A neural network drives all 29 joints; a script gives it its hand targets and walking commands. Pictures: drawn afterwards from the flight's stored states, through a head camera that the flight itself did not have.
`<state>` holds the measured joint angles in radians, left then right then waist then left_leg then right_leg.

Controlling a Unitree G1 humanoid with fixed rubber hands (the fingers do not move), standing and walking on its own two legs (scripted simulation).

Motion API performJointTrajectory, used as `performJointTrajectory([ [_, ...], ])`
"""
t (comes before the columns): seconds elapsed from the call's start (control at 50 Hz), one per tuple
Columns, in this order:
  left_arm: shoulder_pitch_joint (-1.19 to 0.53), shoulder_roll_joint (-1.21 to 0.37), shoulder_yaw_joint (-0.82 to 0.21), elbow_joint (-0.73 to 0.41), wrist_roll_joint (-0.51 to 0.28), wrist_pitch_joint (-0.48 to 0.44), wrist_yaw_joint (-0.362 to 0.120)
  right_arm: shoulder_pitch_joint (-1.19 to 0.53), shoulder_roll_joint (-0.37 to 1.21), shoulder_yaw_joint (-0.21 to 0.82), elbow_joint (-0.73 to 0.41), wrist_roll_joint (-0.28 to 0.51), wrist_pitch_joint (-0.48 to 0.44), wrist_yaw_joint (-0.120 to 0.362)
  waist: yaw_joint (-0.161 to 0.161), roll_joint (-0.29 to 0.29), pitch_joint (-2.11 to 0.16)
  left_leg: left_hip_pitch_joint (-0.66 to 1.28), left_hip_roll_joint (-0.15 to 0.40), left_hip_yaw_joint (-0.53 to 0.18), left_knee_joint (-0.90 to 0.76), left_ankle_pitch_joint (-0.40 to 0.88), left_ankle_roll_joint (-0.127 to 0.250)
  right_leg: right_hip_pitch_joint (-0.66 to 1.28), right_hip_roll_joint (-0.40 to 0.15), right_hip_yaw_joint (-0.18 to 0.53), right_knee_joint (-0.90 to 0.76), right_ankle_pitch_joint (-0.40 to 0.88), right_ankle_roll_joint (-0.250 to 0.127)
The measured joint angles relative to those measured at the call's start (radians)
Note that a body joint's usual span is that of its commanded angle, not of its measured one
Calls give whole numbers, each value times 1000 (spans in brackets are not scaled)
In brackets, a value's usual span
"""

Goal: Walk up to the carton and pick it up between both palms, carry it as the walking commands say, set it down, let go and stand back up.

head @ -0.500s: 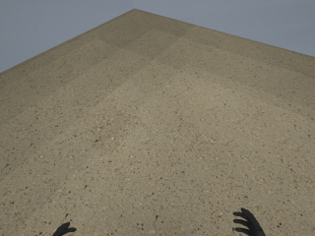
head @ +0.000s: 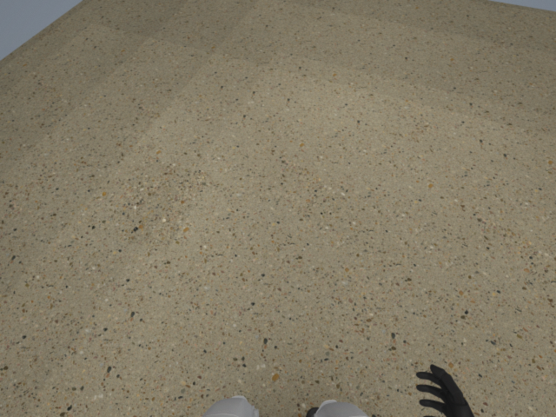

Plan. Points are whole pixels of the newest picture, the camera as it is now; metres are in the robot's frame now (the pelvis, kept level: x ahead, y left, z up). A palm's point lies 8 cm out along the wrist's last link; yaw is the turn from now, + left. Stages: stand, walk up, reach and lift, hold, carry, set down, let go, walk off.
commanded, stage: walk up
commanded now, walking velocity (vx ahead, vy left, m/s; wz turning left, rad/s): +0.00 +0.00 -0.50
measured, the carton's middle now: out of the picture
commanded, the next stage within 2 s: none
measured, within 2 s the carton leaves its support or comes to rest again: neither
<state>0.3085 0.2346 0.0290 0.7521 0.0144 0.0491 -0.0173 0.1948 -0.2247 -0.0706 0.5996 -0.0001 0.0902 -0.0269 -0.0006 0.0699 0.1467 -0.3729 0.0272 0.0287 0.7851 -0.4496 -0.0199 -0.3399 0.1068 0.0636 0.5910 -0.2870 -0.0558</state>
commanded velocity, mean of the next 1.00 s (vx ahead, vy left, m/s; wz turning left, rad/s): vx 0.00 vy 0.00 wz -0.50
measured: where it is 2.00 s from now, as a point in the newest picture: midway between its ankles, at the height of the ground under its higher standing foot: outside the picture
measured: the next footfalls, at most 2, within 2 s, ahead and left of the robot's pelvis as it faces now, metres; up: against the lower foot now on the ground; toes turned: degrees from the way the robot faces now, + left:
left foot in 0.04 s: +0.02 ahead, +0.10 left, +0.00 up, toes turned +1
right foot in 0.46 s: +0.02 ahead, -0.10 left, +0.00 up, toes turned -13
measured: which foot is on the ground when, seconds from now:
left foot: up 0.00-0.02, down 0.04-0.48, up 0.50-0.84, down 0.86-1.00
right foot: down 0.00-0.06, up 0.08-0.44, down 0.46-0.88, up 0.90-1.00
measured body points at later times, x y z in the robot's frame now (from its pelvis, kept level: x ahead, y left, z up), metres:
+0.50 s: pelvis +0.01 +0.00 -0.02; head +0.06 -0.05 +0.43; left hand +0.19 +0.22 -0.12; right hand +0.07 -0.28 -0.15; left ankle -0.02 +0.10 -0.72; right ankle -0.02 -0.10 -0.73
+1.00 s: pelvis +0.04 +0.02 +0.00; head +0.08 +0.01 +0.45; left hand +0.23 +0.22 -0.13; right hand +0.08 -0.27 -0.09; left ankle +0.06 +0.14 -0.73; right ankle -0.06 -0.08 -0.67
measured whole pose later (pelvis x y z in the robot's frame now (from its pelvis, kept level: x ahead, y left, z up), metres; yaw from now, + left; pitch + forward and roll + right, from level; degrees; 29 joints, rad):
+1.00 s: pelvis +0.04 +0.02 +0.00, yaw -26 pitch +0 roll +0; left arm 0.26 0.24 0.04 0.74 0.01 0.04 0.00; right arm 0.15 -0.23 -0.01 0.60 0.00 0.07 -0.02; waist 0.00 -0.02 0.10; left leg -0.23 0.06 0.10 0.62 -0.38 -0.01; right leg -0.40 0.08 0.13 1.05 -0.48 0.01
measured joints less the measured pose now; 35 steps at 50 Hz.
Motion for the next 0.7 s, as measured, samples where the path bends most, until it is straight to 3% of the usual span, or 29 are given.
performJointTrajectory([
  [0.04,-3,1,1,-4,0,0,0,0,0,8,0,0,-3,0,0,-3,0,57,0,1,-126,34,4,0,17,4,2,0,9],
  [0.08,-4,1,9,-6,0,0,1,0,0,35,0,0,-9,-1,0,-36,2,74,-3,24,-134,68,38,-2,12,7,41,-36,19],
  [0.14,-5,1,10,-29,0,2,1,0,0,40,1,0,-10,-5,0,-65,1,125,6,69,-148,63,65,-32,5,7,250,-135,52],
  [0.26,-10,2,25,-77,0,25,1,0,0,40,1,0,-4,-11,1,-89,-15,195,6,153,-161,39,72,-42,-79,9,494,-137,79],
  [0.38,-34,4,32,-102,0,31,1,0,0,41,0,0,-4,-9,1,-90,-25,203,5,231,-161,21,68,-44,-115,9,443,-167,80],
  [0.46,-51,5,28,-88,0,25,1,-1,0,38,1,0,0,-6,2,-89,-36,181,8,291,-124,-8,44,-37,-120,10,223,-133,74],
  [0.48,-62,1,21,-74,0,17,1,-1,-2,28,1,0,2,-4,1,-71,-28,166,24,290,-79,-22,42,-35,-110,6,218,-137,53],
  [0.52,-69,-2,-2,-54,0,-3,1,-2,-1,14,2,0,10,-2,3,-40,-13,99,27,224,99,-53,42,-35,-90,6,238,-155,27],
  [0.58,-57,-1,-10,-31,0,-10,4,-6,-2,14,1,0,12,7,3,-11,-21,-27,24,107,311,-57,41,-36,-66,6,204,-140,15],
  [0.64,-47,-2,-10,-18,0,-10,13,-19,-2,15,0,0,8,12,2,-6,-23,-103,24,30,344,-57,30,-35,-55,12,156,-109,14],
  [0.7,-40,-2,-10,0,0,-10,14,-36,-2,15,0,0,2,12,1,-10,-24,-122,24,-4,282,-58,22,-34,-50,28,116,-83,14],
])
